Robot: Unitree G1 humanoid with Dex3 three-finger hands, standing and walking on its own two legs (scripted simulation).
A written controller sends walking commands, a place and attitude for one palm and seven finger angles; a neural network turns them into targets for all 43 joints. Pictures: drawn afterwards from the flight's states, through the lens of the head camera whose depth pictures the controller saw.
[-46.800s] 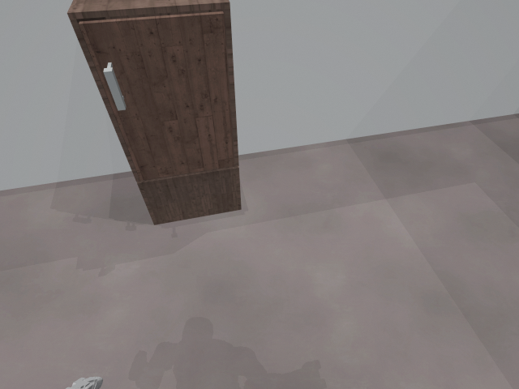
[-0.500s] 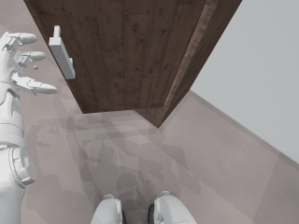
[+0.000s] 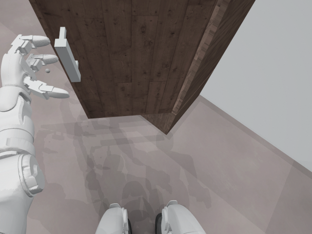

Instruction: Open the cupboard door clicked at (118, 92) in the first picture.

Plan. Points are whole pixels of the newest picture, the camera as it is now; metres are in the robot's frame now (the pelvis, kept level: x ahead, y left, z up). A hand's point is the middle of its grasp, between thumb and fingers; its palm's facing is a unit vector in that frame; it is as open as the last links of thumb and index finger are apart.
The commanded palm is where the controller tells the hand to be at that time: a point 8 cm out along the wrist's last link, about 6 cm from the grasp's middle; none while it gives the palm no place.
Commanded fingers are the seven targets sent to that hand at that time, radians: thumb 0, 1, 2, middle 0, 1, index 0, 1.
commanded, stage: slide the fingers in behind the handle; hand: left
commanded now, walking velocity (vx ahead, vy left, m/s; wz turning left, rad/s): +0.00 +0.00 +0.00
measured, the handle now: (69, 56) +0.54 +0.19 +0.06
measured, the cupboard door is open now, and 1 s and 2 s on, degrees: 46 45 45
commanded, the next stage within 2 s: close the thumb around the handle in 1.34 s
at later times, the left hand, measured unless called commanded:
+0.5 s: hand (58, 71) +0.49 +0.21 +0.06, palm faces +0.07 -1.00 +0.00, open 14.0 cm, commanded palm +0.47 +0.24 +0.06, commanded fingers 0.00 -0.50 0.30 -0.30 -1.20 -0.30 -1.20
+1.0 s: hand (76, 70) +0.50 +0.17 +0.06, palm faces +0.08 -1.00 -0.01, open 14.0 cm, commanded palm +0.48 +0.20 +0.06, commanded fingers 0.00 -0.50 0.30 -0.30 -1.20 -0.30 -1.20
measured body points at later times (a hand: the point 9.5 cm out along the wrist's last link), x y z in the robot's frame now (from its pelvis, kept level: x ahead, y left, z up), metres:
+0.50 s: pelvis +0.00 +0.00 +0.00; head +0.13 +0.02 +0.43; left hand +0.49 +0.26 +0.06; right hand +0.01 -0.27 -0.11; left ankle +0.01 +0.08 -0.66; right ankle +0.01 -0.11 -0.66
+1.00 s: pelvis +0.00 -0.01 +0.00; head +0.13 +0.01 +0.43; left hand +0.49 +0.22 +0.06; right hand +0.00 -0.27 -0.12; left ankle +0.01 +0.08 -0.66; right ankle +0.01 -0.11 -0.66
